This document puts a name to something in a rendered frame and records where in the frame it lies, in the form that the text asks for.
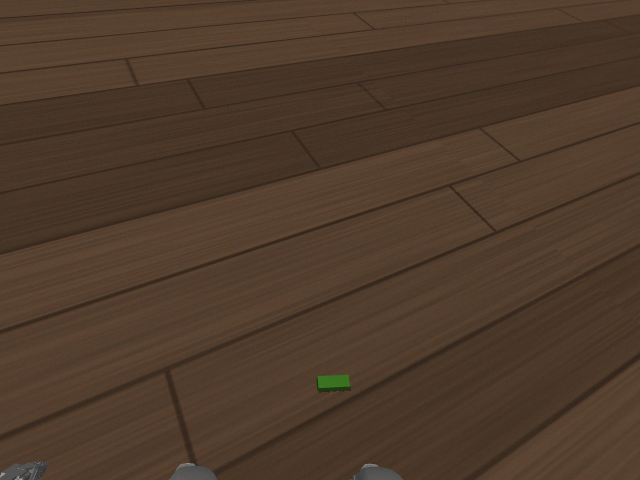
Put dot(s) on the small box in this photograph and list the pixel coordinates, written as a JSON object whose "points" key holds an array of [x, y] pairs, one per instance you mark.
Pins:
{"points": [[333, 382]]}

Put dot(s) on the left robot hand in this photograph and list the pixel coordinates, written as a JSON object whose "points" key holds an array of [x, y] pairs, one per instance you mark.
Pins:
{"points": [[28, 471]]}

